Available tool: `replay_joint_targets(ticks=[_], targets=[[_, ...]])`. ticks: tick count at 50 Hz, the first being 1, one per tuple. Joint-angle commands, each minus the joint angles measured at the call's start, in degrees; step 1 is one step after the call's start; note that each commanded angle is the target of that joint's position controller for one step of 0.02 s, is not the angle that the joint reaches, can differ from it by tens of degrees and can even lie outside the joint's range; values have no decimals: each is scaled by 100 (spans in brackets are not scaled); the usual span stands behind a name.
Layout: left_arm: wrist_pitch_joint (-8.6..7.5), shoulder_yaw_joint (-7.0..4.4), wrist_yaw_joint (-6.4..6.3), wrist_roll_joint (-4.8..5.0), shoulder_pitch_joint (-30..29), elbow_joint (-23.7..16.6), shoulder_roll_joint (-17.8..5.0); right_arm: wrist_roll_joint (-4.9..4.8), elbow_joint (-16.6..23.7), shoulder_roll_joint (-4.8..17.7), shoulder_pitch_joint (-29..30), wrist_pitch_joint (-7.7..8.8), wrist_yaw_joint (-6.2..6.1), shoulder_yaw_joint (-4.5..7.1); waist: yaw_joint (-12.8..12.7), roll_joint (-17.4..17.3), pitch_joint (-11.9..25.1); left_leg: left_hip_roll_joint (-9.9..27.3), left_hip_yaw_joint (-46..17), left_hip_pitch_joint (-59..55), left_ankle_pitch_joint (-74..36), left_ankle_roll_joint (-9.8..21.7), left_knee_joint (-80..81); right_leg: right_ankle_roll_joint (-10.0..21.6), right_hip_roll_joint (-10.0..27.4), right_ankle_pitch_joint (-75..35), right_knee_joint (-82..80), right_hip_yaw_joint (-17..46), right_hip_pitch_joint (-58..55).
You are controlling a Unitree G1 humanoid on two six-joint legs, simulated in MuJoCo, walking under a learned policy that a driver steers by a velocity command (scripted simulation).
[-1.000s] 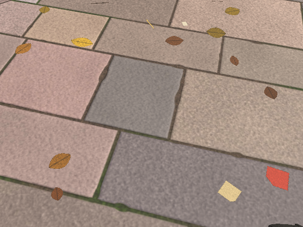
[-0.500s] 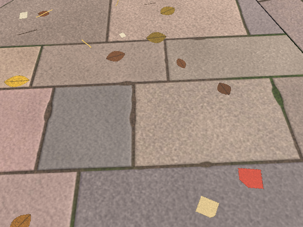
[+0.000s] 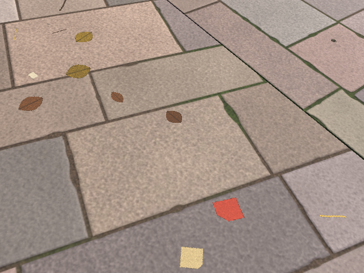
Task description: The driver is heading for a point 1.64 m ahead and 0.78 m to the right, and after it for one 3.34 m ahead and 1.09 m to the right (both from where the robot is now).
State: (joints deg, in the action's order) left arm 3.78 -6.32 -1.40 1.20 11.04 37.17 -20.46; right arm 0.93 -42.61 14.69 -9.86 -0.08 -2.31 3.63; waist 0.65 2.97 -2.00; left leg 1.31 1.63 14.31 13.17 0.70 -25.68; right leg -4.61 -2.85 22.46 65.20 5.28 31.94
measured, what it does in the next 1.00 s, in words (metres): steps on the spot, turning right: right foot, then left foot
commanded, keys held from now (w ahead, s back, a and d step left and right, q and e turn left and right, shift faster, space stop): e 0.98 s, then no key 0.02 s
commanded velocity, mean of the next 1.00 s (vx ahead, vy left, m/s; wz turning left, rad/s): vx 0.00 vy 0.00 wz -0.60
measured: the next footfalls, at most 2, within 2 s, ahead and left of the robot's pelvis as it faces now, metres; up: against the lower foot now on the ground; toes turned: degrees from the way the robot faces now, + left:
right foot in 0.24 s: +0.02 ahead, -0.15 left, +0.00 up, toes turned -10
left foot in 0.70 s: +0.10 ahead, +0.06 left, +0.00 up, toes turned -30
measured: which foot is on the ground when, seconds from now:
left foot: down 0.00-0.24, up 0.26-0.68, down 0.70-1.00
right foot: up 0.00-0.22, down 0.24-0.70, up 0.72-1.00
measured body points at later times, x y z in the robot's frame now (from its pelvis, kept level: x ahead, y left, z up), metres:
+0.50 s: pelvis -0.01 -0.05 +0.00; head +0.03 -0.08 +0.45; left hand +0.23 +0.18 -0.07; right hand +0.06 -0.37 -0.11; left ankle +0.05 +0.10 -0.68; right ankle -0.02 -0.14 -0.74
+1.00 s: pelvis +0.00 -0.02 +0.00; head +0.04 -0.04 +0.45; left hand +0.28 +0.13 -0.10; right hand -0.04 -0.34 -0.10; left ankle +0.07 +0.08 -0.74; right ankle -0.09 -0.14 -0.69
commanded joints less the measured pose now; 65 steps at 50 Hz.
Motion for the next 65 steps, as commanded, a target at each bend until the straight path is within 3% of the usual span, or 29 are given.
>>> replay_joint_targets(ticks=[1,4,8,11,12,13,14,15,17,20,24,30,34,35,36,37,38,40,43,47,52,54,55,56,57,58,60,62,65], targets=[[-70,-10,33,28,-420,-624,-206,6,372,963,16,5,-88,231,183,-1240,441,1377,-941,-1279,-1978,1169,727,-193,296,-70,-468,-202,645],[-69,64,114,-13,-494,-739,-105,-33,394,1200,65,-35,-37,323,235,-1329,569,1536,-670,-1210,-2146,1200,684,-134,473,99,-1354,-462,-16],[-9,14,197,5,-330,-758,-231,-143,383,1335,150,-33,81,385,164,-1422,582,1672,-426,-999,-2319,1118,493,107,400,-41,-2401,-822,-815],[13,-76,221,-5,204,-584,-281,-291,276,1191,134,-4,115,360,-163,-1128,648,1473,22,-552,-1821,574,-329,571,172,-1295,-4092,-947,-2019],[-5,-199,157,-1,450,-555,-649,-172,196,933,-144,18,145,297,-156,-219,785,1088,514,343,-745,78,-1369,858,641,-2743,-4381,-109,-3035],[-50,-302,61,-58,481,-735,-1332,195,495,519,-13,31,173,124,4,1653,788,256,718,2189,2537,-509,-3166,1767,2222,-5278,-4139,2060,-3816],[-208,-234,148,-273,640,-762,-1134,67,643,842,542,52,112,217,-528,1120,1233,-20,-276,2408,2785,-551,-4149,2634,2618,-4863,-4359,2486,-3311],[-321,-168,172,-274,408,-701,-975,-92,644,1016,664,26,81,276,-397,672,914,98,-468,2491,2329,-489,-4463,2429,2258,-4265,-4462,1946,-3088],[-351,-74,92,-73,-139,-692,-660,-58,502,1049,541,-15,6,321,-133,360,607,204,-574,2509,1430,-446,-4158,1847,1685,-3453,-4472,1376,-2769],[-294,-8,-3,-97,-311,-723,-606,-42,448,931,298,-7,31,307,36,426,755,-16,-505,1992,789,-556,-3927,1795,1412,-3569,-4491,1166,-2444],[-260,-48,-57,-70,-188,-672,-711,-69,514,739,501,11,56,216,-102,468,734,-142,-581,1753,636,-615,-2637,1769,1304,-2863,-4423,1408,-2496],[-185,-82,21,-59,-295,-697,-799,-137,595,821,517,107,173,234,-178,663,632,-367,-655,971,849,-487,-1430,1755,1223,-2348,-4277,2189,-2121],[-131,-38,-4,56,-505,-734,-658,-114,493,890,9,211,234,304,129,536,748,-206,-642,-259,-457,-207,442,1289,805,-2087,-3756,2322,-1840],[-139,37,-8,-6,-250,-728,-387,-20,527,1252,-138,195,197,382,9,-282,956,819,-1492,-976,-997,166,640,944,389,-763,-2901,1803,-1245],[-178,32,-16,35,-108,-855,-347,118,482,1656,1,139,192,454,-260,-1948,607,1852,-2869,-1007,-2047,1131,853,563,-590,1222,-1865,578,-31],[-219,-127,-33,-77,33,-714,-853,139,634,1305,146,165,181,372,-150,-1588,602,2288,-3087,-739,-2137,1645,867,279,-202,1526,-414,503,95],[-201,-222,-12,-17,102,-579,-1032,99,713,1014,396,165,141,273,-241,-1200,512,1990,-2504,-543,-1958,1483,798,196,-73,1128,135,460,73],[-88,-195,-26,-10,192,-418,-766,-53,763,823,674,128,70,213,-257,-1024,304,1400,-1635,-561,-1495,1090,725,-7,20,453,558,306,271],[-64,-69,24,58,-115,-565,-394,-10,711,875,382,37,-20,202,-14,-1164,278,1197,-1013,-844,-1768,1141,768,-160,144,92,109,-112,380],[-85,51,98,-4,-412,-757,-210,-22,656,1153,189,-43,-9,307,203,-1276,539,1468,-763,-1251,-2094,1256,686,-175,451,218,-1106,-371,-18],[-52,46,178,-18,-137,-724,-250,-194,572,1349,251,-59,126,356,75,-1351,608,1586,-537,-911,-2317,1155,411,126,336,-83,-2688,-747,-1159],[-56,10,182,-44,317,-530,-260,-309,488,1198,285,-42,146,288,-201,-1144,637,1398,-292,-515,-1932,777,-109,452,156,-1217,-4145,-852,-2142],[-67,-41,137,-53,441,-519,-483,-227,352,918,-56,-4,181,195,-165,-501,766,1101,83,113,-1066,303,-741,637,482,-2258,-4495,-268,-3012],[-88,-108,32,-113,466,-686,-1039,165,560,378,-78,33,244,-27,37,1403,993,448,568,1521,2056,-355,-2363,1256,2133,-4698,-4344,1697,-3901],[-214,-43,89,-278,557,-680,-878,16,633,792,348,11,164,104,-387,1078,1090,189,-84,1820,2596,-456,-3265,2289,2598,-3724,-4514,2082,-3087],[-318,-39,132,-227,637,-554,-820,-137,613,1095,418,-7,148,199,-441,708,823,245,-186,2101,2293,-422,-3725,2263,2270,-2081,-4816,1859,-3045],[-421,64,114,-77,506,-340,-522,-154,473,1069,413,22,189,239,-368,573,358,387,-274,2524,1330,-304,-3581,1716,1738,748,-5262,1632,-2993],[-490,135,66,-106,423,-290,-453,-170,429,1036,402,102,226,243,-298,705,-9,364,-268,2598,520,-290,-3488,1648,1618,867,-5631,1587,-2801],[-642,149,32,-152,503,-236,-380,-183,330,926,349,268,262,226,-264,458,1,367,-302,2694,-173,-252,-2972,1641,1568,221,-5788,1300,-3061]])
